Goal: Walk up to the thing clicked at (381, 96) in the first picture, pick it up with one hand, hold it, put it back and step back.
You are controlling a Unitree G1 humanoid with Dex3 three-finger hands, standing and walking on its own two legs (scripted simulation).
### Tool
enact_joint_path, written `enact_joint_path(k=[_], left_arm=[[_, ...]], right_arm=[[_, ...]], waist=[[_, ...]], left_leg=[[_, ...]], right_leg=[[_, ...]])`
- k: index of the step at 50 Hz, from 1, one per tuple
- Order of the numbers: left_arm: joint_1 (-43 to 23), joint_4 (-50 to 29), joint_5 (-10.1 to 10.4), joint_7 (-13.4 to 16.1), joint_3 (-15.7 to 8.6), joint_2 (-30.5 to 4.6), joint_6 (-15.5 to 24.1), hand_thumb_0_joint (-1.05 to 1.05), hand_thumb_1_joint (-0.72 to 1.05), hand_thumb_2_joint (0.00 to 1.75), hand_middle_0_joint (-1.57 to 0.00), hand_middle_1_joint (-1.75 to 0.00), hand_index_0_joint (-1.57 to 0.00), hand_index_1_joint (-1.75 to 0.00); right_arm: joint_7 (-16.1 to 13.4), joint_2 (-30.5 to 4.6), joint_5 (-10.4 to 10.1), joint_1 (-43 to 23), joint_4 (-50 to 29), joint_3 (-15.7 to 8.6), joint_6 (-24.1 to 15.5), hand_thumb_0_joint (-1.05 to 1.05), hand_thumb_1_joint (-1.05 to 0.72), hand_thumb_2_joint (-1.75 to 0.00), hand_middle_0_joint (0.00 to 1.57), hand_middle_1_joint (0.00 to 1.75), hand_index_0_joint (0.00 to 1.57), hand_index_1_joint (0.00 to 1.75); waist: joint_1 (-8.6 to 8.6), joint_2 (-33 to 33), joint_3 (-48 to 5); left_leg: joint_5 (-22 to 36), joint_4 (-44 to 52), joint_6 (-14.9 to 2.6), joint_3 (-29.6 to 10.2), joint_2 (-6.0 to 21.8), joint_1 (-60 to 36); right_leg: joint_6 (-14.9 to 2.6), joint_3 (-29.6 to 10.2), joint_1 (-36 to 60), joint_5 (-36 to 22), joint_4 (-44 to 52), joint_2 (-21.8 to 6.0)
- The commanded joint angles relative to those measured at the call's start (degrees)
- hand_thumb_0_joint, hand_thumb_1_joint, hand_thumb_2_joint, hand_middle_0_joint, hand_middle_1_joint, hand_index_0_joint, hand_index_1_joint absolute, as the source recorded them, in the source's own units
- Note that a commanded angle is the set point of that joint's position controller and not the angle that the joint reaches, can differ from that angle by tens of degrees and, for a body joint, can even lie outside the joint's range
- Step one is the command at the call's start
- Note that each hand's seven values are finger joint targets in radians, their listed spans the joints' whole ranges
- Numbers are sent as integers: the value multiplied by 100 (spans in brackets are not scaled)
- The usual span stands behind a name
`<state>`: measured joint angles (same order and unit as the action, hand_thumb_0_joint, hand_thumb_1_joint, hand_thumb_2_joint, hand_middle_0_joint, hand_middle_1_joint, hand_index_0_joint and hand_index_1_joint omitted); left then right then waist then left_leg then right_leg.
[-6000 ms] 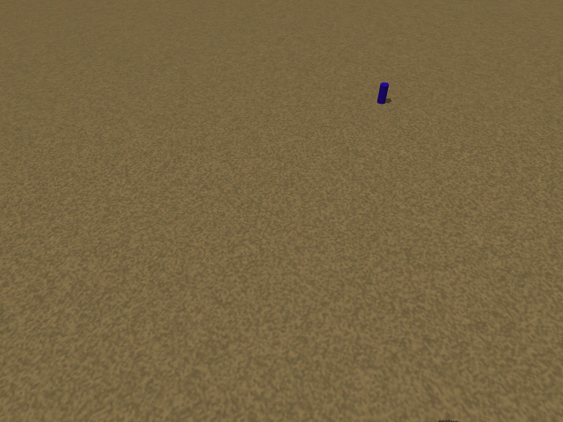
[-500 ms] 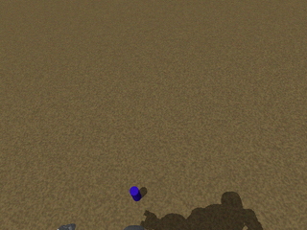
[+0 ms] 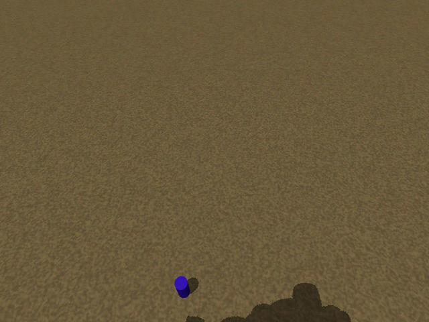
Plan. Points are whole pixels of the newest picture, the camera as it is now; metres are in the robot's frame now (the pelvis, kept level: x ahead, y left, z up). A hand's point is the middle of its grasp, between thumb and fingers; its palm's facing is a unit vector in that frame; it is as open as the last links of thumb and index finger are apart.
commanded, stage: walk up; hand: left
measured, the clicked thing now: (182, 287) +0.37 +0.19 -0.71
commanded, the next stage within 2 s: stand in 1.12 s
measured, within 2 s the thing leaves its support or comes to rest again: neither
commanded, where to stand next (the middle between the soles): +0.06 -0.01 m, yaw -1 degrees
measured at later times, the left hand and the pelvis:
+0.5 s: hand out of the picture +0.10 +0.23 -0.15, palm faces -0.01 -0.95 -0.33, open 7.4 cm; pelvis +0.01 -0.01 +0.01, yaw +0 degrees
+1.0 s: hand out of the picture +0.10 +0.24 -0.15, palm faces -0.02 -0.94 -0.33, open 7.4 cm; pelvis +0.02 -0.01 +0.01, yaw -1 degrees
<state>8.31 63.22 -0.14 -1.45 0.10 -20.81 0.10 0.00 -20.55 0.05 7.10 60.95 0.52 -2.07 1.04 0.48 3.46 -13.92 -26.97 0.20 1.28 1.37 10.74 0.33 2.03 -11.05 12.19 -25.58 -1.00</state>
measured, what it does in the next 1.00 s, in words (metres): stands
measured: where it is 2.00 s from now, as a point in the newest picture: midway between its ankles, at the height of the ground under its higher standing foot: outside the picture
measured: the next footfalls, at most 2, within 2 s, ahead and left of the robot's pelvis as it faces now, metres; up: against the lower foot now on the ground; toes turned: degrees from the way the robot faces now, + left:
none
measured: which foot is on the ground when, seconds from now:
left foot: down 0.00-1.00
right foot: down 0.00-1.00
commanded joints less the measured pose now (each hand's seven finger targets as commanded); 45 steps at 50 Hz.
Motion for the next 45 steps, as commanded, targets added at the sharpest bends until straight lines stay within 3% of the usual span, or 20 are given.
enact_joint_path(k=[1, 5, 11, 15, 22, 45], left_arm=[[-376, -222, 26, 93, -236, -1224, 162, 0, 90, 90, -20, -30, -20, -30], [-448, -155, 35, 116, -240, -1156, 172, 0, 90, 90, -20, -30, -20, -30], [-655, -94, 11, 123, -256, -1133, 151, 0, 90, 90, -20, -30, -20, -30], [-634, -75, -21, 129, -275, -1124, 156, 0, 90, 90, -20, -30, -20, -30], [-713, -107, -34, 132, -305, -1141, 144, 0, 90, 90, -20, -30, -20, -30], [-636, -170, -42, 119, -364, -1073, 94, 0, 90, 90, -20, -30, -20, -30]], right_arm=[[-83, -1348, -11, -217, -242, -320, -130, 0, -90, -90, 20, 30, 20, 30], [-78, -1298, 3, -314, -140, -317, -107, 0, -90, -90, 20, 30, 20, 30], [-70, -1253, 37, -472, -17, -297, -83, 0, -90, -90, 20, 30, 20, 30], [-70, -1231, 41, -504, 20, -303, -84, 0, -90, -90, 20, 30, 20, 30], [-67, -1206, 58, -492, 83, -287, -67, 0, -90, -90, 20, 30, 20, 30], [-95, -1219, 76, -266, 62, -293, -57, 0, -90, -90, 20, 30, 20, 30]], waist=[[-116, 22, -554], [-97, 175, -681], [-93, 114, -488], [-88, 78, -692], [-92, -28, -514], [-111, 19, -522]], left_leg=[[1056, 613, -234, -568, 562, -220], [1363, 651, -211, -518, 587, -510], [1152, 931, -167, -516, 567, -342], [1292, 931, -172, -477, 595, -499], [908, 1044, -134, -436, 546, -359], [864, 1002, -163, -403, 560, -445]], right_leg=[[-222, -647, 295, -1128, 536, -638], [-209, -620, 322, -1298, 618, -661], [-143, -610, 422, -1048, 759, -647], [-158, -578, 571, -1179, 806, -671], [-157, -626, 561, -882, 923, -661], [-187, -688, 502, -678, 949, -548]])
